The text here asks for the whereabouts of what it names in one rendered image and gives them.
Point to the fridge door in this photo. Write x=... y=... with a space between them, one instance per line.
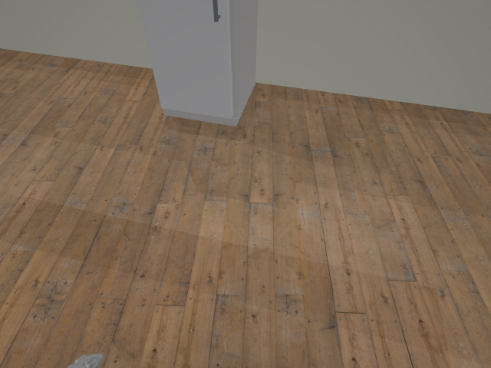
x=190 y=54

